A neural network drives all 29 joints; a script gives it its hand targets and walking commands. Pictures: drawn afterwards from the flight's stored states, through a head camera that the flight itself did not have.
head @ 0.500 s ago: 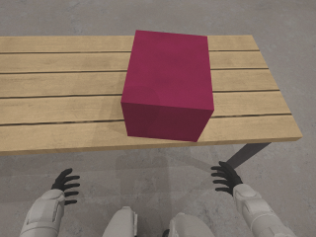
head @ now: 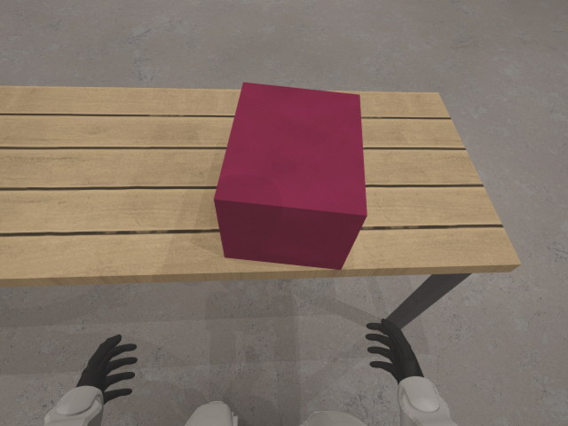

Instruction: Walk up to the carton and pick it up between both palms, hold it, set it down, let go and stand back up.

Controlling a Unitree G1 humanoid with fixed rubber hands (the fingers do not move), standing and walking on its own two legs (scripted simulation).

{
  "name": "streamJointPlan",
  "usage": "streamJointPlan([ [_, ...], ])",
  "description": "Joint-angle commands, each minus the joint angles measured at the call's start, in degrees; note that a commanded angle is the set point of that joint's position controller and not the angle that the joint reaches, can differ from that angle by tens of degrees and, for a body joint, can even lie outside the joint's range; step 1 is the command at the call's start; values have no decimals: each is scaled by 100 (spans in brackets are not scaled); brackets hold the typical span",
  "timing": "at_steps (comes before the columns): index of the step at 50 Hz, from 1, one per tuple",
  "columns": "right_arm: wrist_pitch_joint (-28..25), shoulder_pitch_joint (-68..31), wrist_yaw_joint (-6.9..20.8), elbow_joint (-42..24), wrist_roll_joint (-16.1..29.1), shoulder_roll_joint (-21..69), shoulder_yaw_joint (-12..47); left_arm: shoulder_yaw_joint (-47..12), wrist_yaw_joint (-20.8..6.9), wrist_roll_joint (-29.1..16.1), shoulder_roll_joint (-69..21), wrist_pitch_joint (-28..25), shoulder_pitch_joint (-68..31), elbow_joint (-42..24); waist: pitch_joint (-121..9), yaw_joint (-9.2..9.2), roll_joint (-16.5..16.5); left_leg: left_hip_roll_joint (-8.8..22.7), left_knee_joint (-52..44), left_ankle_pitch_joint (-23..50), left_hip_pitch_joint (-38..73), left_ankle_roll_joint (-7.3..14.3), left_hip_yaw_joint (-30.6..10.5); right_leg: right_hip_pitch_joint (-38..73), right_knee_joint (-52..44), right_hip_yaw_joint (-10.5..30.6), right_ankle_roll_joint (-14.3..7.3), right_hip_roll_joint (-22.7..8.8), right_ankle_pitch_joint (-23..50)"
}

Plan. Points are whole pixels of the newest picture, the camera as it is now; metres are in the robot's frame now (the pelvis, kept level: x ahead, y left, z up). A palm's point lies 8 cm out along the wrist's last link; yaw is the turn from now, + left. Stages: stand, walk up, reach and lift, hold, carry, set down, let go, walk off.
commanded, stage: reach and lift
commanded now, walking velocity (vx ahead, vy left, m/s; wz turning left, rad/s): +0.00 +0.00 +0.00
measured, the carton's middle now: (292, 176) +0.51 +0.00 -0.03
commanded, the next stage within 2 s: none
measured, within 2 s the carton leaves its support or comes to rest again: neither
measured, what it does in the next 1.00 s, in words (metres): shifts its weight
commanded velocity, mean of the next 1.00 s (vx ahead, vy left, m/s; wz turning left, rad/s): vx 0.00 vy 0.00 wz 0.00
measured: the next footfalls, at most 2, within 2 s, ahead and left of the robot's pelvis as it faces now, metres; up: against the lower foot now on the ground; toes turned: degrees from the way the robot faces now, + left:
none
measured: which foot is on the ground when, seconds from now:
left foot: down 0.00-1.00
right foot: down 0.00-1.00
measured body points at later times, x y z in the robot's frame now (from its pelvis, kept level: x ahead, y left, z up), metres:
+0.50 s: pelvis +0.02 +0.04 +0.02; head +0.03 +0.07 +0.47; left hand +0.20 +0.26 -0.07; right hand +0.21 -0.17 -0.06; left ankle +0.04 +0.15 -0.72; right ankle -0.01 -0.05 -0.72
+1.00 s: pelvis +0.04 +0.04 +0.01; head +0.05 +0.05 +0.46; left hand +0.26 +0.25 -0.05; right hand +0.24 -0.18 -0.05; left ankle +0.04 +0.15 -0.72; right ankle -0.01 -0.05 -0.72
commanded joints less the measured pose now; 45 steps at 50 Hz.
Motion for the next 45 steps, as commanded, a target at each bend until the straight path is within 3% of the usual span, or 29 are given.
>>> streamJointPlan([
  [1, -499, 49, 112, -266, 41, -752, -351, 99, 59, 33, 586, -412, 241, -545, -1230, 104, 497, -227, -497, 1514, 1285, 140, 242, 388, -1303, 442, 620, -270, 1880],
  [8, -950, -218, 494, -142, 7, -682, -676, -309, 269, -35, 341, -1102, -313, -455, -1127, 113, 760, -130, -810, 797, 1669, 187, 140, -197, -1703, 364, 412, -185, 506],
  [12, -1033, -316, 641, -141, 7, -791, -866, -491, 445, -92, 255, -1347, -434, -506, -1175, 110, 888, -69, -949, 505, 1685, 190, 55, -226, -1696, 382, 343, -171, 305],
  [24, -1265, -243, 748, 31, 195, -1145, -990, -713, 559, -72, -133, -1920, -42, -256, -1140, 76, 672, -111, -1062, 1536, 2201, 36, -84, 87, -1899, 367, 291, -13, 1024],
  [38, -1905, -450, 657, 47, 545, -1064, -861, -876, 474, -313, 2, -3425, -519, 228, -1303, -3, 587, -97, -756, 1647, 1906, 55, -159, 219, -1655, 617, 317, -132, 1428],
  [45, -2408, -650, 539, 329, 806, -1069, -698, -837, 334, -420, 163, -4025, -736, 631, -1479, -45, 548, -133, -459, 1820, 1681, 37, -182, 400, -1310, 694, 421, -166, 2051],
])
